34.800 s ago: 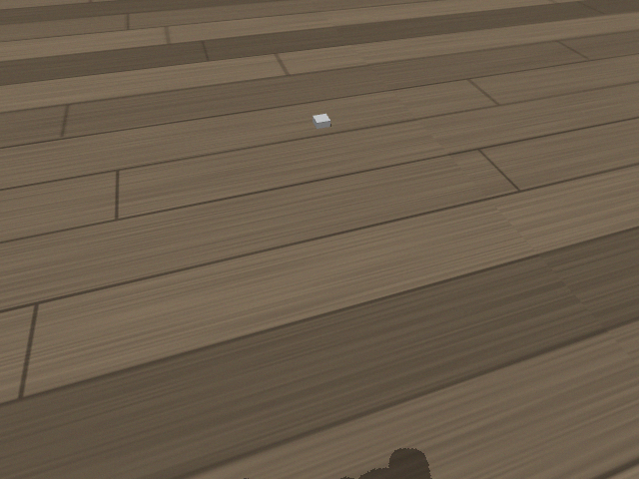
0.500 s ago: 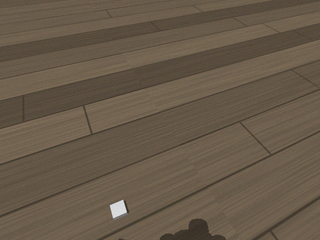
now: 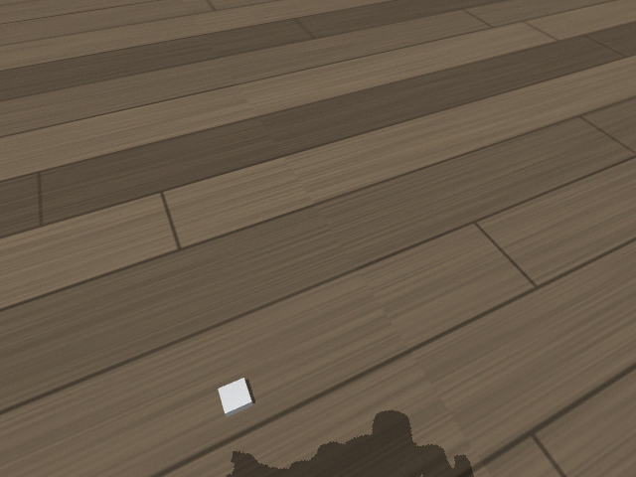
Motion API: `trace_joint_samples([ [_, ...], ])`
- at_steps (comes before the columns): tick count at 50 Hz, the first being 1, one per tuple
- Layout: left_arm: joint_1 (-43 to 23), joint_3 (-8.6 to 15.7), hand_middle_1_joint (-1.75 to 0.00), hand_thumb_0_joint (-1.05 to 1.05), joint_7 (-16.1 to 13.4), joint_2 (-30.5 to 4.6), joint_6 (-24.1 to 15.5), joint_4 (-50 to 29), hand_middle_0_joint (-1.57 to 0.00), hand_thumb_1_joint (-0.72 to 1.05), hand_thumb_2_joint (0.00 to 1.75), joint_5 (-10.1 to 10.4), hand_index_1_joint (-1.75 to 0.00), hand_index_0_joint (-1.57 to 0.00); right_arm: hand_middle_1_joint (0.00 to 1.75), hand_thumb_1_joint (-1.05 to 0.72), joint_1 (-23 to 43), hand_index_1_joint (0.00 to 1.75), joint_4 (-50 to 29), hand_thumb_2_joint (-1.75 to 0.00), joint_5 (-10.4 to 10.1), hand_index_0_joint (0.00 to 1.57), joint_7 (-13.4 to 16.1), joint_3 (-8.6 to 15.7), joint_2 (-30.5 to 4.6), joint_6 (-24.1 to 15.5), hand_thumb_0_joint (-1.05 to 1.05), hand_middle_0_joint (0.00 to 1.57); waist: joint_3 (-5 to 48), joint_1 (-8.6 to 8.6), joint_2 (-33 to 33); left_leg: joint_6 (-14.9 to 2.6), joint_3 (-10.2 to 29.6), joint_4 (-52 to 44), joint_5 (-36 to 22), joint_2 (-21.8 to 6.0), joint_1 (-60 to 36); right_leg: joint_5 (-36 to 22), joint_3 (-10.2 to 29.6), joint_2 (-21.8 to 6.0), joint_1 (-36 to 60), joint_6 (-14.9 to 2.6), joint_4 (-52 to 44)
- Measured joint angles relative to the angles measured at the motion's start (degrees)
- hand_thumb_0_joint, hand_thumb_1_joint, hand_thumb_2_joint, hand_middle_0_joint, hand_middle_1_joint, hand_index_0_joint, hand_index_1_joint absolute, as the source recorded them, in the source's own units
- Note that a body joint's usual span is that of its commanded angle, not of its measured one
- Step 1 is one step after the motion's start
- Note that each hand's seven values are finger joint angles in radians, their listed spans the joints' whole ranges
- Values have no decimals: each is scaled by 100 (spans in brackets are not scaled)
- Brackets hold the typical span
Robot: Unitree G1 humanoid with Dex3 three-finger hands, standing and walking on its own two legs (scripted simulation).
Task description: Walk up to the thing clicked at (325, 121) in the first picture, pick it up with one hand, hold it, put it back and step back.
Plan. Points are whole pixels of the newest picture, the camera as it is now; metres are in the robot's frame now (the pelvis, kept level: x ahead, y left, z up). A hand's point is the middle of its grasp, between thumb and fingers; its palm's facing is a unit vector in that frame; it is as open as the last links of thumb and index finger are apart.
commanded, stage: step back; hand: left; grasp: from above
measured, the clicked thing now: (235, 397) +0.42 +0.24 -0.76
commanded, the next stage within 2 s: none
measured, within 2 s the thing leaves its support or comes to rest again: neither
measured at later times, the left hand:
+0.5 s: hand out of the picture +0.03 +0.28 -0.18, palm faces -0.04 -0.92 -0.40, open 7.4 cm
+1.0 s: hand out of the picture -0.07 +0.27 -0.16, palm faces +0.04 -0.91 -0.41, open 7.4 cm
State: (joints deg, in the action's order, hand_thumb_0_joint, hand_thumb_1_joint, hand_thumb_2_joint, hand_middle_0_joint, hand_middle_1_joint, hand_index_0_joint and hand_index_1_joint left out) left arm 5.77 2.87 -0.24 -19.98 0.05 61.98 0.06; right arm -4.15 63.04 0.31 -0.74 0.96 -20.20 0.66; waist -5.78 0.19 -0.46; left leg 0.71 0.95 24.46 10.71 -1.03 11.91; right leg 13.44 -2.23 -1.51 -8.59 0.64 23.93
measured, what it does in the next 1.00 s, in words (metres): walks backwards: right foot, then left foot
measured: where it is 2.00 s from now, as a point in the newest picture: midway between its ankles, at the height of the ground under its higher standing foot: outside the picture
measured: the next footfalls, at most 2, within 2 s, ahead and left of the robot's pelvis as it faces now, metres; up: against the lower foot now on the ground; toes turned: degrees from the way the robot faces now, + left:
right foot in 0.58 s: -0.10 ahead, -0.13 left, +0.00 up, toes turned -1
left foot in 0.96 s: -0.13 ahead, +0.11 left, +0.00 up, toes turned -1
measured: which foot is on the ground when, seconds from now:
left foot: down 0.00-0.60, up 0.62-0.94, down 0.96-1.00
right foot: down 0.00-0.34, up 0.36-0.56, down 0.58-0.98, up 1.00-1.00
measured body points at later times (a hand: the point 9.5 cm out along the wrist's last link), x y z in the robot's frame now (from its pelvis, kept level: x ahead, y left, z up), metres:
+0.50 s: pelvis -0.08 +0.00 -0.03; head -0.02 +0.01 +0.41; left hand +0.03 +0.32 -0.15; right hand +0.00 -0.31 -0.15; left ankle +0.03 +0.13 -0.74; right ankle -0.11 -0.12 -0.69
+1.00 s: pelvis -0.19 +0.00 -0.03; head -0.11 +0.00 +0.42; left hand -0.08 +0.32 -0.14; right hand -0.07 -0.31 -0.15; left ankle -0.17 +0.11 -0.74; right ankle -0.14 -0.12 -0.74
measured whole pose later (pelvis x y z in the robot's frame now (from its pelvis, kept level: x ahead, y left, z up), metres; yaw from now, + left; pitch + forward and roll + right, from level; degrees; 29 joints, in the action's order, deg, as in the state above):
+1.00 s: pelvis -0.19 +0.00 -0.03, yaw +2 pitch -2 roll +1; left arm 7.1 3.8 -1.5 -22.2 2.0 45.3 -0.4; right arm -6.6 51.0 1.3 0.0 2.8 -22.5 2.1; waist -12.0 -1.3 1.3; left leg -1.4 1.0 38.6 18.9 3.5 17.0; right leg 20.0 0.1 -2.6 -22.1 -0.4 44.4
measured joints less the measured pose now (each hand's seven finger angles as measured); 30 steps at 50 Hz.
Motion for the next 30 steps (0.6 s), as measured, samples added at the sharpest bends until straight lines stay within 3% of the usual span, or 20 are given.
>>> trace_joint_samples([
  [6,-106,81,-30,0,-21,-182,123,-416,-20,90,90,-25,-30,-20,30,-91,111,30,-381,-90,-18,21,-31,130,-174,144,0,20,-283,3,-2,-52,16,794,210,10,609,254,8,-14,-633,-42,863],
  [14,-145,122,-30,0,21,-267,238,-810,-20,90,90,-142,-30,-20,30,-91,-58,30,-769,-90,28,21,-100,271,-340,213,0,20,-386,36,10,-343,34,1888,583,152,1352,610,28,-136,-1361,-64,1982],
  [16,-133,126,-30,0,17,-288,265,-867,-20,90,90,-166,-30,-20,30,-91,-158,30,-831,-90,47,21,-126,294,-328,207,0,20,-374,28,77,-329,-1,2064,582,209,1463,716,105,-170,-1531,-114,2259],
  [19,-176,154,-30,0,-18,-326,290,-866,-20,90,90,-166,-30,-20,30,-91,-280,30,-889,-90,127,21,-140,278,-225,160,0,20,-381,102,101,-184,36,2083,490,167,1596,1646,558,259,-1877,-244,3182],
  [21,-161,170,-30,0,-30,-363,263,-897,-20,90,90,-138,-30,-20,30,-91,-326,30,-891,-90,171,21,-104,233,-123,156,0,20,-385,106,151,-193,48,1869,316,127,1602,1761,758,525,-2038,-246,3919],
  [23,-61,188,-30,0,-25,-363,211,-932,-20,90,90,-114,-30,-20,30,-91,-344,30,-931,-90,214,21,-57,205,-59,175,1,20,-371,53,171,-207,3,1643,152,51,1585,1722,718,586,-2005,-200,4232],
  [27,257,199,-30,0,33,-286,197,-938,-20,90,90,-106,-30,-20,30,-91,-318,30,-1110,-90,270,21,13,181,-61,170,1,20,-291,6,85,-139,-72,1368,-101,-109,1622,1744,455,365,-1304,-99,3114],
  [29,410,203,-30,0,43,-226,157,-911,-20,90,90,-122,-30,-20,30,-91,-281,30,-1179,-90,226,21,29,164,-136,189,1,20,-236,-6,-12,-22,-64,1433,-152,-182,1750,1287,368,282,-762,-115,1867],
  [30,443,210,-30,0,30,-131,134,-873,-20,90,90,-161,-30,-20,30,-91,-225,30,-1173,-90,186,21,40,172,-215,213,1,20,-290,21,-210,-35,68,1535,-117,-269,1808,1182,273,397,-677,-147,1697],
])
